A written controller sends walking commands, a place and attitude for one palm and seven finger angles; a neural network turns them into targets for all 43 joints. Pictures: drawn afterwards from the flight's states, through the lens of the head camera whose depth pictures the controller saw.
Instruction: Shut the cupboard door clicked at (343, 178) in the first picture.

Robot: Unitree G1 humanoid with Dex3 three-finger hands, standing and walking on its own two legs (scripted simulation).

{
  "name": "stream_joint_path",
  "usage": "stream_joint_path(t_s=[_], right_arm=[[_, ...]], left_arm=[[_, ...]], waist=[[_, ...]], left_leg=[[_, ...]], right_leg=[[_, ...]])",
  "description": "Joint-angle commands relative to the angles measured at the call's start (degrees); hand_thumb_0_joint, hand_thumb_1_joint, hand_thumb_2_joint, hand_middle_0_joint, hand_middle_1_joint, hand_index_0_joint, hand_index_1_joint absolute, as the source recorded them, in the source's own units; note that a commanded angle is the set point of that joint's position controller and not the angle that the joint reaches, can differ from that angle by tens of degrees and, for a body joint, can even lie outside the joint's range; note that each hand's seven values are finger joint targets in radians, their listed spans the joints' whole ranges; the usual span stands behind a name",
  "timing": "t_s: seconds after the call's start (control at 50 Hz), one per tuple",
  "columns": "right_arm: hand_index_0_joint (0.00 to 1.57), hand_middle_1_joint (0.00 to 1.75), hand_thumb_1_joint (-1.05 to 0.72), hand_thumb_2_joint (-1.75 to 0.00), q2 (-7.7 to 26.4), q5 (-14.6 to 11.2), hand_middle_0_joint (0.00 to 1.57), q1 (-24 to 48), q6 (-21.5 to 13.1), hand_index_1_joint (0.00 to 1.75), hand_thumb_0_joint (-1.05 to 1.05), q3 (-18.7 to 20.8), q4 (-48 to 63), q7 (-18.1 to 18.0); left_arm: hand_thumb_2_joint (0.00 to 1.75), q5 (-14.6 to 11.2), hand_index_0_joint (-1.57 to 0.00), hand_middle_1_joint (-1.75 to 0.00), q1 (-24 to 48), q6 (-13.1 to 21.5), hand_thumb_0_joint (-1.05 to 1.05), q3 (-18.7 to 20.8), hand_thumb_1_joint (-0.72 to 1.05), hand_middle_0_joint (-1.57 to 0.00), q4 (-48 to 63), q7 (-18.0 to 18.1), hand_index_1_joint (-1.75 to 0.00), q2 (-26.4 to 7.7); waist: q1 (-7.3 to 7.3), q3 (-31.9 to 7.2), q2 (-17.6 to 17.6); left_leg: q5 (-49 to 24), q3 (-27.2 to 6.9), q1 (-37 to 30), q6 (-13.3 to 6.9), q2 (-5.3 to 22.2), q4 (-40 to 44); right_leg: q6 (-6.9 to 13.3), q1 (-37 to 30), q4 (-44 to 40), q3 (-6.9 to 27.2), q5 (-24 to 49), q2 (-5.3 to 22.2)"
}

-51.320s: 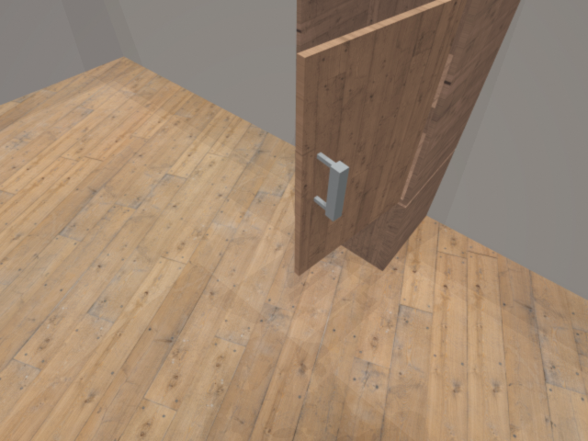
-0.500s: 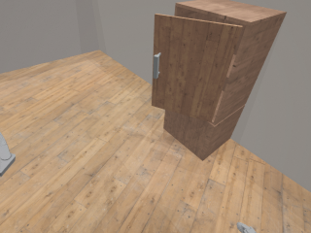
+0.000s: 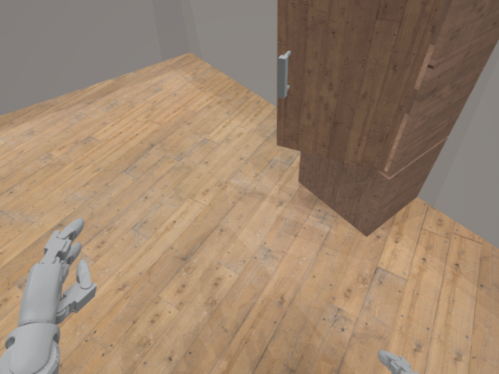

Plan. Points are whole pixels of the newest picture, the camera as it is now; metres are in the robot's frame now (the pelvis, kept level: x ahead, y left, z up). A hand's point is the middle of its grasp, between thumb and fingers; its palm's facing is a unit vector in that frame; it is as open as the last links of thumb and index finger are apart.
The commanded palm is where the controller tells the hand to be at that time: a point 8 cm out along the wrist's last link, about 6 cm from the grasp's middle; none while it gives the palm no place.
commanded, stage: let the arm hang, fingers relaxed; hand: left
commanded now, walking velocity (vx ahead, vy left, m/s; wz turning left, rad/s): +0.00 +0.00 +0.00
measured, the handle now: (285, 74) +1.00 -0.06 +0.00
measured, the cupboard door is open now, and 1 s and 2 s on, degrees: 28 28 28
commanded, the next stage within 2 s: look to check the result in 1.00 s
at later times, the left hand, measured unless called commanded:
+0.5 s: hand out of the picture +0.01 +0.19 -0.15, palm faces -0.02 -0.98 -0.22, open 7.3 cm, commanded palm none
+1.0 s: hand out of the picture -0.01 +0.16 -0.15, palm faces -0.01 -0.99 -0.13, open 7.4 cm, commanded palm none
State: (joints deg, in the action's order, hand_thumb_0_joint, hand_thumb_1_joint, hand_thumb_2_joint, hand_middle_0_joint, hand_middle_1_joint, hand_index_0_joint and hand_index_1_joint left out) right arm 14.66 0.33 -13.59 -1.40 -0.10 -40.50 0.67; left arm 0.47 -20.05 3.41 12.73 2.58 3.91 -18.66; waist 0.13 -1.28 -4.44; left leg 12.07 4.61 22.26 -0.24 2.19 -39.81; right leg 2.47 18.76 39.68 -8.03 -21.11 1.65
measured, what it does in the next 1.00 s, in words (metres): stands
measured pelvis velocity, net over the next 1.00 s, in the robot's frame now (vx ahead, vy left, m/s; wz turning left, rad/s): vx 0.01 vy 0.02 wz -0.05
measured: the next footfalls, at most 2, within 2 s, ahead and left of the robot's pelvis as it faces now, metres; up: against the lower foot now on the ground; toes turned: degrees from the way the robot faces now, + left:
none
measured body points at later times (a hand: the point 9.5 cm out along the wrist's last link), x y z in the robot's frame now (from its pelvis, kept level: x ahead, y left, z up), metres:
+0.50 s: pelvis +0.01 +0.00 +0.03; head +0.01 -0.01 +0.48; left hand +0.01 +0.24 -0.13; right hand -0.01 -0.22 -0.14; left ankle +0.03 +0.11 -0.72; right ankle +0.00 -0.09 -0.72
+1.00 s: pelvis +0.01 +0.02 +0.03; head +0.01 +0.02 +0.48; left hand -0.01 +0.21 -0.14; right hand -0.04 -0.17 -0.14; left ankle +0.03 +0.11 -0.72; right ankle +0.00 -0.09 -0.72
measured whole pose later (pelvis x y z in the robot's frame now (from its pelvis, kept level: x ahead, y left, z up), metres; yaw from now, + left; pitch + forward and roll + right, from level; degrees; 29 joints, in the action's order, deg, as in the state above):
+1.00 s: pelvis +0.01 +0.02 +0.03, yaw -3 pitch -2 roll +0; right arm 5.2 0.7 -19.5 0.3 -0.4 -65.9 -2.3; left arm 0.5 -19.0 0.0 -0.1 -66.3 2.2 -4.4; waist 1.0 0.9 -0.4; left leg 11.4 8.3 9.8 -2.0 1.1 -22.8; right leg 0.7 8.3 23.0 -4.6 -12.9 1.0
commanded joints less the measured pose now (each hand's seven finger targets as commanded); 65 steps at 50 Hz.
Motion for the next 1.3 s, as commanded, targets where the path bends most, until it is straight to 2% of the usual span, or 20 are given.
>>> stream_joint_path(t_s=[0.0,0.02,0.04,0.06,0.08,0.12,0.16,0.18,0.2,0.24,0.26,0.32,0.44,0.68,0.84,0.88,0.94,1.08,1.28], right_arm=[[0.20,0.30,-0.90,-0.90,8.4,1.7,0.20,5.3,0.0,0.30,0.00,1.3,4.7,-0.7],[0.20,0.30,-0.90,-0.90,7.6,1.7,0.20,5.4,0.1,0.30,0.00,1.0,3.5,-0.9],[0.20,0.30,-0.90,-0.90,6.8,1.5,0.20,4.4,0.5,0.30,0.00,1.0,1.2,-0.9],[0.20,0.30,-0.90,-0.90,6.1,1.5,0.20,3.9,1.2,0.30,0.00,0.8,-0.6,-1.0],[0.20,0.30,-0.90,-0.90,4.5,1.5,0.20,3.1,1.5,0.30,0.00,0.6,-2.7,-1.1],[0.20,0.30,-0.90,-0.90,2.7,1.2,0.20,1.9,1.7,0.30,0.00,0.2,-6.4,-1.3],[0.20,0.30,-0.90,-0.90,1.8,1.3,0.20,1.6,1.5,0.30,0.00,0.4,-9.2,-1.7],[0.20,0.30,-0.90,-0.90,0.8,1.4,0.20,1.2,1.4,0.30,0.00,0.6,-10.3,-1.8],[0.20,0.30,-0.90,-0.90,0.4,1.3,0.20,0.9,1.5,0.30,0.00,0.6,-11.4,-1.8],[0.20,0.30,-0.90,-0.90,0.1,1.1,0.20,0.0,1.7,0.30,0.00,0.7,-13.7,-2.0],[0.20,0.30,-0.90,-0.90,0.4,1.0,0.20,-0.5,1.8,0.30,0.00,0.8,-14.5,-2.0],[0.20,0.30,-0.90,-0.90,0.1,0.8,0.20,-2.4,1.9,0.30,0.00,0.7,-17.4,-2.2],[0.20,0.30,-0.90,-0.90,-0.8,0.7,0.20,-5.7,1.8,0.30,0.00,0.5,-21.7,-2.5],[0.20,0.30,-0.90,-0.90,-3.9,0.5,0.20,-10.3,1.8,0.30,0.00,0.4,-24.8,-2.9],[0.20,0.30,-0.90,-0.90,-4.7,0.5,0.20,-11.2,1.3,0.30,0.00,0.5,-24.9,-3.1],[0.20,0.30,-0.90,-0.90,-4.7,0.5,0.20,-11.1,1.2,0.30,0.00,0.5,-24.9,-3.1],[0.20,0.30,-0.90,-0.90,-4.7,0.5,0.20,-11.2,1.3,0.30,0.00,0.7,-24.7,-3.1],[0.20,0.30,-0.90,-0.90,-3.8,0.4,0.20,-10.6,1.1,0.30,0.00,1.0,-24.0,-3.0],[0.20,0.30,-0.90,-0.90,-1.5,0.4,0.20,-8.6,0.8,0.30,0.00,1.3,-23.5,-2.9]], left_arm=[[0.90,0.7,-0.20,-0.30,-1.1,-4.0,0.00,-8.9,0.90,-0.20,-20.4,-3.3,-0.30,2.0],[0.90,0.8,-0.20,-0.30,0.3,-3.9,0.00,-8.6,0.90,-0.20,-24.3,-3.4,-0.30,0.4],[0.90,0.7,-0.20,-0.30,1.8,-3.8,0.00,-8.9,0.90,-0.20,-28.8,-3.4,-0.30,-0.8],[0.90,0.6,-0.20,-0.30,2.8,-3.6,0.00,-9.1,0.90,-0.20,-33.3,-3.3,-0.30,-1.8],[0.90,0.4,-0.20,-0.30,3.4,-3.2,0.00,-9.4,0.90,-0.20,-37.7,-3.2,-0.30,-1.6],[0.90,0.2,-0.20,-0.30,4.3,-2.7,0.00,-10.2,0.90,-0.20,-44.9,-2.9,-0.30,-1.0],[0.90,0.5,-0.20,-0.30,3.3,-2.4,0.00,-9.8,0.90,-0.20,-49.7,-2.5,-0.30,1.7],[0.90,0.5,-0.20,-0.30,2.6,-2.4,0.00,-9.7,0.90,-0.20,-51.1,-2.4,-0.30,2.7],[0.90,0.3,-0.20,-0.30,2.8,-2.4,0.00,-9.9,0.90,-0.20,-52.6,-2.4,-0.30,2.4],[0.90,0.2,-0.20,-0.30,3.6,-2.5,0.00,-10.4,0.90,-0.20,-55.5,-2.4,-0.30,2.5],[0.90,0.3,-0.20,-0.30,3.3,-2.5,0.00,-10.6,0.90,-0.20,-56.7,-2.3,-0.30,2.3],[0.90,0.1,-0.20,-0.30,3.3,-2.6,0.00,-11.1,0.90,-0.20,-60.3,-2.3,-0.30,2.9],[0.90,-0.1,-0.20,-0.30,1.4,-2.7,0.00,-11.5,0.90,-0.20,-65.1,-2.1,-0.30,3.9],[0.90,-0.1,-0.20,-0.30,-2.5,-2.9,0.00,-11.6,0.90,-0.20,-68.2,-1.5,-0.30,6.8],[0.90,0.0,-0.20,-0.30,-4.0,-2.7,0.00,-11.6,0.90,-0.20,-68.5,-1.3,-0.30,8.2],[0.90,0.1,-0.20,-0.30,-4.2,-2.7,0.00,-11.7,0.90,-0.20,-68.6,-1.2,-0.30,8.5],[0.90,0.2,-0.20,-0.30,-4.0,-2.9,0.00,-11.7,0.90,-0.20,-68.5,-1.2,-0.30,8.5],[0.90,0.4,-0.20,-0.30,-3.6,-2.7,0.00,-11.5,0.90,-0.20,-68.0,-1.2,-0.30,8.0],[0.90,0.4,-0.20,-0.30,-2.1,-2.6,0.00,-11.2,0.90,-0.20,-67.5,-1.4,-0.30,6.0]], waist=[[-1.38,-2.8,10.4],[-1.20,-2.2,11.5],[-0.37,-1.9,10.8],[0.25,-2.5,10.3],[0.72,-3.0,9.4],[1.28,-3.9,4.9],[0.81,-3.6,0.1],[0.52,-4.1,-2.8],[0.53,-3.6,-3.0],[0.66,-1.2,-2.1],[0.54,0.1,0.3],[0.63,2.9,3.3],[0.52,6.0,5.6],[0.46,7.9,4.7],[0.45,7.7,3.9],[0.45,7.7,4.1],[0.62,9.4,3.4],[0.71,8.1,4.8],[0.69,7.3,4.7]], left_leg=[[-17.9,-13.3,1.2,-6.1,11.9,10.5],[-18.1,-10.7,0.8,-4.3,8.4,9.4],[-13.8,-8.2,-2.1,-2.4,5.7,9.5],[-13.3,-6.1,-5.7,-1.0,4.0,8.7],[-13.1,-4.5,-8.8,-0.5,3.1,8.6],[-10.4,-3.7,-11.8,-0.1,3.1,11.2],[-10.9,-4.0,-13.0,-0.4,4.2,13.8],[-10.5,-3.8,-13.0,-0.7,4.2,14.4],[-9.2,-3.7,-12.9,-0.5,4.3,15.1],[-6.8,-3.9,-12.3,-0.4,4.6,17.1],[-6.5,-4.0,-12.7,-0.4,4.8,17.4],[-3.8,-4.1,-12.3,-0.5,5.0,19.9],[-1.2,-3.7,-12.5,-0.8,4.8,22.1],[1.0,-3.2,-11.3,-1.2,4.3,22.7],[-0.2,-3.4,-11.2,-1.6,4.4,22.8],[-0.8,-3.6,-11.5,-1.7,4.5,22.8],[2.1,-3.8,-10.6,-1.7,4.6,23.7],[1.0,-4.0,-11.5,-1.9,4.9,23.7],[-0.6,-4.2,-13.0,-2.1,5.3,24.2]], right_leg=[[-2.4,-5.3,-2.4,6.7,8.1,2.1],[-2.1,-7.2,-6.2,8.2,17.0,3.4],[-1.1,-6.2,-9.2,10.4,19.5,5.2],[-0.3,-5.5,-10.9,11.7,22.8,6.3],[0.4,-5.4,-12.3,12.2,25.9,7.5],[0.3,-6.7,-14.7,12.3,25.3,7.2],[-0.3,-8.0,-16.9,10.8,21.9,5.6],[-0.3,-9.4,-17.9,10.6,21.8,5.7],[-0.2,-10.0,-18.9,10.5,20.9,5.7],[0.0,-10.0,-20.8,10.2,17.8,5.4],[-0.1,-9.3,-21.7,9.7,17.1,5.2],[-0.2,-8.9,-23.7,9.8,13.2,4.9],[-0.2,-7.8,-25.1,9.6,9.2,4.7],[-0.2,-6.2,-24.2,9.6,7.0,4.2],[-0.4,-6.5,-22.7,9.3,10.0,4.0],[-0.4,-6.3,-22.5,9.2,10.5,3.9],[-0.6,-5.2,-22.3,9.1,9.0,3.7],[-0.8,-5.5,-21.8,9.2,10.2,3.7],[-0.8,-6.1,-21.5,9.6,11.3,3.9]])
